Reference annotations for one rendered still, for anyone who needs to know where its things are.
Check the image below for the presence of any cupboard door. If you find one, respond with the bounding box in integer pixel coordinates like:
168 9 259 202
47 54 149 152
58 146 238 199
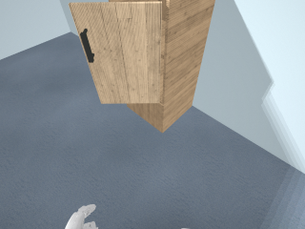
68 1 162 104

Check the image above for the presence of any robot left hand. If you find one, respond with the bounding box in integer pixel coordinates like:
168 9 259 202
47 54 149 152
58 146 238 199
65 204 98 229

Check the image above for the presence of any handle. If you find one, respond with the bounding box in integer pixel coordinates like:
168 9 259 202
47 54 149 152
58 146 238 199
80 29 94 63

